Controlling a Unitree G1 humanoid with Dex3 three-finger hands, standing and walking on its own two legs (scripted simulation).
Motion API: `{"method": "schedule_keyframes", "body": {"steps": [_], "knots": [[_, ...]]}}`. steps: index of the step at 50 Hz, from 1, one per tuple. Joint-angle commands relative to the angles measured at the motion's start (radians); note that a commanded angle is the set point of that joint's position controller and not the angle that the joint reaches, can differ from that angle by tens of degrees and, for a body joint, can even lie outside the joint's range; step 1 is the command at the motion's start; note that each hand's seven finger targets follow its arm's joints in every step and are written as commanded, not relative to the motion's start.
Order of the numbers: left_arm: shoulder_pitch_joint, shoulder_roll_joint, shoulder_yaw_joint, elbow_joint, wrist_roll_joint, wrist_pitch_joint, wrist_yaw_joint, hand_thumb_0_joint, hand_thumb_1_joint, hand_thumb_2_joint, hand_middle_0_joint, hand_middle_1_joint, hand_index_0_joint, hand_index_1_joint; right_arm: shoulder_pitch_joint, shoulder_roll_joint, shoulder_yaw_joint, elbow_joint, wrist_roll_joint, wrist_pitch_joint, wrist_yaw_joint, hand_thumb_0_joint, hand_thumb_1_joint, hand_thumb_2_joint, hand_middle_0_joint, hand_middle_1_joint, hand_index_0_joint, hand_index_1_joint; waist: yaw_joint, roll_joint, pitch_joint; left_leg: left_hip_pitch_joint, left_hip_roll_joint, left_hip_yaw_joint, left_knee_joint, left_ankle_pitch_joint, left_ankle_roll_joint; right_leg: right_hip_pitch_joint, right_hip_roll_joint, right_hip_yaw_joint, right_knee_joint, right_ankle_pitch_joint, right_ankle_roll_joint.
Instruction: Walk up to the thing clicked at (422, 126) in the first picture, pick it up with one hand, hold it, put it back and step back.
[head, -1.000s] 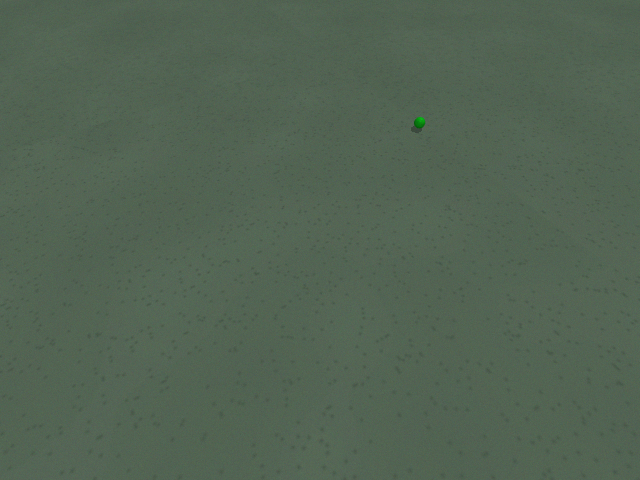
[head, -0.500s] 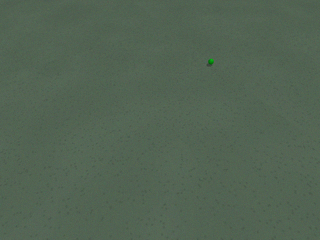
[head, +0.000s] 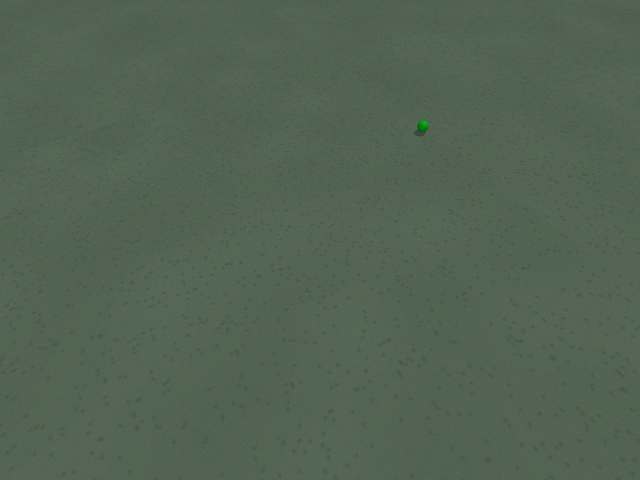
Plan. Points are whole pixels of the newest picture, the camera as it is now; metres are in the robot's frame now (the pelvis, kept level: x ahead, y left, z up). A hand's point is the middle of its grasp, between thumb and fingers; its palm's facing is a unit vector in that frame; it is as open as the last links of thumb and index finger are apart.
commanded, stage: stand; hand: left
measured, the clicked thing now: (423, 126) +1.92 -0.50 -0.75
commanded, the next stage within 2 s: walk up in 0.12 s
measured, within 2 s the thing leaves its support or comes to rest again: neither
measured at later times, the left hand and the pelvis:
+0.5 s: hand (197, 392) +0.26 +0.23 -0.12, palm faces -0.25 -0.80 -0.54, open 7.4 cm; pelvis +0.08 -0.06 -0.05, yaw -19 degrees
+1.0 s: hand (286, 227) +0.66 +0.12 -0.18, palm faces -0.62 -0.62 -0.49, open 7.4 cm; pelvis +0.40 -0.07 -0.04, yaw -39 degrees
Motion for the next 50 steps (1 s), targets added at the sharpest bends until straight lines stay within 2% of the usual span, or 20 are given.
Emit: {"method": "schedule_keyframes", "body": {"steps": [1, 5, 6, 8, 10, 11, 15, 22, 23, 24, 25, 26, 31, 40, 44, 45, 46, 47, 48, 50], "knots": [[-0.038, 0.210, 0.039, -0.057, -0.005, -0.017, 0.015, 0.000, 0.900, 0.900, -0.200, -0.300, -0.200, -0.300, -0.036, -0.209, -0.042, -0.061, 0.001, -0.021, -0.014, 0.000, -0.900, -0.900, 0.200, 0.300, 0.200, 0.300, 0.000, 0.008, -0.070, 0.003, 0.124, -0.088, -0.039, 0.145, 0.033, 0.006, -0.126, 0.095, -0.044, 0.140, -0.030], [-0.039, 0.214, 0.040, -0.057, -0.005, -0.017, 0.016, 0.000, 0.900, 0.900, -0.200, -0.300, -0.200, -0.300, -0.033, -0.208, -0.043, -0.063, 0.001, -0.018, -0.013, 0.000, -0.900, -0.900, 0.200, 0.300, 0.200, 0.300, -0.003, -0.008, -0.068, 0.004, 0.121, -0.089, -0.041, 0.146, 0.030, -0.001, -0.121, 0.092, -0.047, 0.133, -0.031], [0.066, 0.364, 0.114, -0.150, 0.007, -0.020, -0.031, 0.000, 0.900, 0.900, -0.200, -0.300, -0.200, -0.300, -0.056, -0.383, -0.150, -0.203, -0.036, -0.054, 0.035, 0.000, -0.900, -0.900, 0.200, 0.300, 0.200, 0.300, -0.014, 0.085, -0.126, 0.149, 0.109, -0.007, 0.162, -0.382, 0.080, -0.253, -0.144, 0.294, -0.004, -0.327, -0.107], [-0.098, 0.323, 0.107, -0.192, 0.006, -0.019, -0.052, 0.000, 0.900, 0.900, -0.200, -0.300, -0.200, -0.300, 0.035, -0.351, -0.154, -0.180, -0.040, -0.056, 0.055, 0.000, -0.900, -0.900, 0.200, 0.300, 0.200, 0.300, -0.122, 0.058, -0.008, 0.311, 0.132, -0.058, 0.111, -0.538, 0.132, -0.669, -0.109, 0.246, -0.008, -0.422, -0.048], [-0.280, 0.247, 0.103, -0.269, 0.003, -0.030, -0.056, 0.000, 0.900, 0.900, -0.200, -0.300, -0.200, -0.300, 0.126, -0.379, -0.175, -0.181, -0.030, -0.055, 0.053, 0.000, -0.900, -0.900, 0.200, 0.300, 0.200, 0.300, -0.199, 0.273, -0.029, 0.315, 0.432, -0.329, -0.172, -0.563, 0.238, -0.819, -0.033, 0.023, 0.503, -0.278, -0.031], [-0.217, 0.275, 0.106, -0.272, 0.012, -0.032, -0.057, 0.000, 0.900, 0.900, -0.200, -0.300, -0.200, -0.300, 0.022, -0.386, -0.180, -0.232, -0.029, -0.061, 0.054, 0.000, -0.900, -0.900, 0.200, 0.300, 0.200, 0.300, -0.127, 0.192, -0.041, 0.229, 0.512, -0.333, -0.203, -0.472, 0.246, -0.750, -0.112, 0.040, 0.594, -0.276, -0.030], [0.029, 0.306, 0.118, -0.209, -0.007, -0.014, -0.094, 0.000, 0.900, 0.900, -0.200, -0.300, -0.200, -0.300, -0.130, -0.363, -0.176, -0.311, -0.033, -0.082, 0.065, 0.000, -0.900, -0.900, 0.200, 0.300, 0.200, 0.300, 0.019, 0.123, -0.082, 0.079, 0.402, -0.083, -0.177, -0.465, 0.197, -0.506, -0.178, 0.037, 0.577, -0.215, -0.006], [0.226, 0.323, 0.141, -0.158, -0.005, -0.026, -0.088, 0.000, 0.900, 0.900, -0.200, -0.300, -0.200, -0.300, -0.224, -0.349, -0.164, -0.355, -0.039, -0.050, 0.097, 0.000, -0.900, -0.900, 0.200, 0.300, 0.200, 0.300, 0.113, -0.032, -0.015, -0.338, 0.196, 0.264, 0.245, -0.553, 0.119, 0.001, -0.085, -0.150, 0.354, -0.041, -0.018], [0.364, 0.379, 0.162, -0.106, -0.006, -0.039, -0.069, 0.000, 0.900, 0.900, -0.200, -0.300, -0.200, -0.300, -0.224, -0.293, -0.141, -0.365, -0.047, -0.045, 0.103, 0.000, -0.900, -0.900, 0.200, 0.300, 0.200, 0.300, 0.175, -0.235, -0.043, -0.501, 0.107, 0.287, 0.604, -0.476, 0.081, 0.156, -0.050, -0.042, 0.307, -0.199, -0.067], [0.459, 0.458, 0.187, -0.111, -0.001, -0.047, -0.045, 0.000, 0.900, 0.900, -0.200, -0.300, -0.200, -0.300, -0.225, -0.234, -0.114, -0.402, -0.041, -0.047, 0.113, 0.000, -0.900, -0.900, 0.200, 0.300, 0.200, 0.300, 0.218, -0.409, -0.009, -0.758, 0.007, 0.231, 0.900, -0.503, 0.025, 0.200, -0.206, 0.356, 0.088, -0.594, -0.154], [0.394, 0.476, 0.180, -0.142, -0.012, -0.048, -0.034, 0.000, 0.900, 0.900, -0.200, -0.300, -0.200, -0.300, -0.253, -0.265, -0.109, -0.435, -0.023, -0.052, 0.126, 0.000, -0.900, -0.900, 0.200, 0.300, 0.200, 0.300, 0.170, -0.355, 0.031, -0.796, -0.007, 0.019, 0.956, -0.444, -0.004, 0.116, -0.349, 0.813, -0.197, -0.805, -0.224], [0.315, 0.499, 0.171, -0.164, -0.020, -0.055, -0.022, 0.000, 0.900, 0.900, -0.200, -0.300, -0.200, -0.300, -0.283, -0.312, -0.117, -0.435, -0.026, -0.068, 0.127, 0.000, -0.900, -0.900, 0.200, 0.300, 0.200, 0.300, 0.132, -0.281, 0.059, -0.822, 0.037, -0.071, 0.946, -0.408, -0.012, 0.101, -0.431, 0.983, -0.289, -0.829, -0.289], [0.100, 0.415, 0.136, -0.239, -0.032, -0.084, 0.024, 0.000, 0.900, 0.900, -0.200, -0.300, -0.200, -0.300, -0.136, -0.343, -0.117, -0.368, -0.011, -0.056, 0.138, 0.000, -0.900, -0.900, 0.200, 0.300, 0.200, 0.300, -0.011, -0.149, 0.009, -0.578, 0.123, -0.091, 0.714, -0.172, 0.015, -0.064, -0.273, 0.432, -0.128, -0.393, -0.171], [0.174, 0.416, 0.140, -0.258, -0.023, -0.130, 0.031, 0.000, 0.900, 0.900, -0.200, -0.300, -0.200, -0.300, -0.186, -0.288, -0.129, -0.453, -0.043, -0.015, 0.170, 0.000, -0.900, -0.900, 0.200, 0.300, 0.200, 0.300, -0.014, -0.049, 0.027, -0.365, 0.103, -0.021, 0.407, 0.122, -0.031, -0.216, -0.151, 0.176, -0.104, -0.063, -0.146], [0.059, 0.403, 0.137, -0.303, 0.000, -0.108, 0.045, 0.000, 0.900, 0.900, -0.200, -0.300, -0.200, -0.300, 0.277, -0.338, -0.191, -0.342, -0.033, -0.017, 0.142, 0.000, -0.900, -0.900, 0.200, 0.300, 0.200, 0.300, -0.245, 0.008, -0.221, 0.174, 0.076, -0.024, 0.262, 0.030, 0.034, -0.257, -0.151, 0.133, 0.455, 0.241, -0.092], [0.130, 0.316, 0.107, -0.299, 0.011, -0.104, 0.048, 0.000, 0.900, 0.900, -0.200, -0.300, -0.200, -0.300, 0.424, -0.404, -0.220, -0.308, -0.037, -0.021, 0.115, 0.000, -0.900, -0.900, 0.200, 0.300, 0.200, 0.300, -0.297, 0.207, -0.281, 0.387, 0.108, -0.105, 0.246, -0.122, 0.025, -0.464, -0.067, 0.103, 0.757, -0.043, -0.052], [0.191, 0.215, 0.066, -0.310, -0.002, -0.103, 0.052, 0.000, 0.900, 0.900, -0.200, -0.300, -0.200, -0.300, 0.435, -0.462, -0.235, -0.330, -0.040, -0.028, 0.093, 0.000, -0.900, -0.900, 0.200, 0.300, 0.200, 0.300, -0.278, 0.439, -0.279, 0.446, 0.307, -0.415, 0.138, -0.382, 0.011, -0.659, 0.041, 0.086, 0.999, -0.431, -0.049], [0.331, 0.235, 0.067, -0.293, -0.032, -0.097, 0.063, 0.000, 0.900, 0.900, -0.200, -0.300, -0.200, -0.300, 0.198, -0.507, -0.234, -0.389, -0.008, -0.039, 0.079, 0.000, -0.900, -0.900, 0.200, 0.300, 0.200, 0.300, -0.108, 0.468, -0.258, 0.355, 0.408, -0.761, -0.128, -0.502, 0.068, -0.740, 0.083, 0.094, 1.114, -0.400, -0.092], [0.337, 0.272, 0.066, -0.260, -0.022, -0.091, 0.071, 0.000, 0.900, 0.900, -0.200, -0.300, -0.200, -0.300, 0.052, -0.503, -0.238, -0.420, 0.007, -0.034, 0.075, 0.000, -0.900, -0.900, 0.200, 0.300, 0.200, 0.300, -0.051, 0.404, -0.212, 0.154, 0.423, -0.800, -0.206, -0.708, 0.104, -0.678, -0.032, 0.146, 1.150, -0.275, -0.112], [0.244, 0.377, 0.106, -0.215, -0.041, -0.076, 0.044, 0.000, 0.900, 0.900, -0.200, -0.300, -0.200, -0.300, -0.041, -0.383, -0.199, -0.455, -0.018, -0.034, 0.078, 0.000, -0.900, -0.900, 0.200, 0.300, 0.200, 0.300, -0.045, 0.226, -0.083, -0.106, 0.315, -0.416, -0.145, -0.539, 0.035, -0.552, -0.098, 0.115, 0.986, -0.118, -0.066]]}}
